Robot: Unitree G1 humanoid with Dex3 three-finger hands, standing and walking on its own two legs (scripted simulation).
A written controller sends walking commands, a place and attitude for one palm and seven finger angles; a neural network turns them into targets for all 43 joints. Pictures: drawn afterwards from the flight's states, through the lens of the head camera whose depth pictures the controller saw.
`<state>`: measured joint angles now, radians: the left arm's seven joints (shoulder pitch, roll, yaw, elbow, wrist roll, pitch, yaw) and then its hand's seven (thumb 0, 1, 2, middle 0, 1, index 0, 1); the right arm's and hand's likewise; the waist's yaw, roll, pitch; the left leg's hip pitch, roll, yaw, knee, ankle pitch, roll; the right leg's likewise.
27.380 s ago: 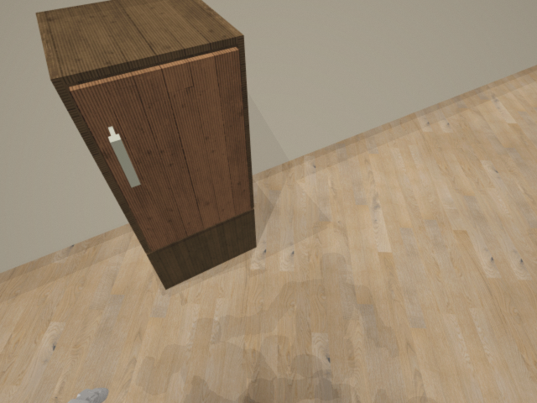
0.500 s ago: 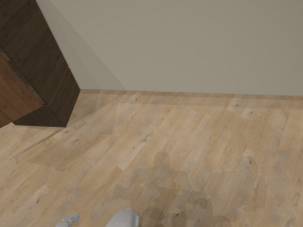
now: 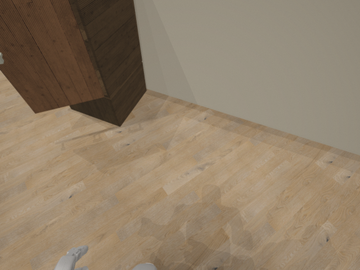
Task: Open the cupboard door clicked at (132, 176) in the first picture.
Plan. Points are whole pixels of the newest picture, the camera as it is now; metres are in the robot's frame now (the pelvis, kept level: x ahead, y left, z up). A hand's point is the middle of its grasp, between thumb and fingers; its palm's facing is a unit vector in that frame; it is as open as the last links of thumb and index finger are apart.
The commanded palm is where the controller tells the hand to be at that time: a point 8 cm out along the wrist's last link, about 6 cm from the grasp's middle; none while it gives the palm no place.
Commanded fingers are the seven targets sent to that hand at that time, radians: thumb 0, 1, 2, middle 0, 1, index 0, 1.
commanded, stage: turn to face it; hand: left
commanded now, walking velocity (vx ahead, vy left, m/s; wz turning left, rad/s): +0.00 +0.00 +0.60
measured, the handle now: out of the picture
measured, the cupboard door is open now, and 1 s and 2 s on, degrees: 43 43 43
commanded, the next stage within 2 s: take the last steps up to it in 0.64 s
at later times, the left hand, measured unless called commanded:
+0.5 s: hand out of the picture +0.02 +0.23 -0.17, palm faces +0.29 -0.93 -0.22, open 7.4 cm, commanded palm none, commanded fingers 0.00 0.90 0.90 -0.20 -0.30 -0.20 -0.30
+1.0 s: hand out of the picture -0.04 +0.19 -0.17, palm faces +0.48 -0.86 -0.17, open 7.4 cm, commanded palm none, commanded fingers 0.00 0.90 0.90 -0.20 -0.30 -0.20 -0.30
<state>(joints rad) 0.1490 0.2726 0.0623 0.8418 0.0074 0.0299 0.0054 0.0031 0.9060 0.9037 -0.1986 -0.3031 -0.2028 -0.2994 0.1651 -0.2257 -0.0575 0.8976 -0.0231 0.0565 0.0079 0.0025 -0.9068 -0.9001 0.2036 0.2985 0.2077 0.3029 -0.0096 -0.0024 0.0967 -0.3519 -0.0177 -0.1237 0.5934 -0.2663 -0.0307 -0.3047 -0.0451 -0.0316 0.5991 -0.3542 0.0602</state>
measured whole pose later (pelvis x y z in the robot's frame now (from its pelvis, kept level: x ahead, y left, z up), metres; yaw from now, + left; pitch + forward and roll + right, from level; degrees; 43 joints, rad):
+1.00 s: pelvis +0.03 +0.02 +0.01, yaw +25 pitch +0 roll +0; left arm 0.30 0.21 0.05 0.99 0.02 -0.02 -0.01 0.00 0.90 0.90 -0.20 -0.30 -0.21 -0.30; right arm 0.17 -0.22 -0.05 0.98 -0.02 0.03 0.03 0.01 -0.91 -0.90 0.20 0.30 0.20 0.30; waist 0.03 -0.07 0.07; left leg -0.27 0.01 0.09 0.57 -0.38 -0.02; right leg -0.16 -0.14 -0.15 0.51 -0.34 0.06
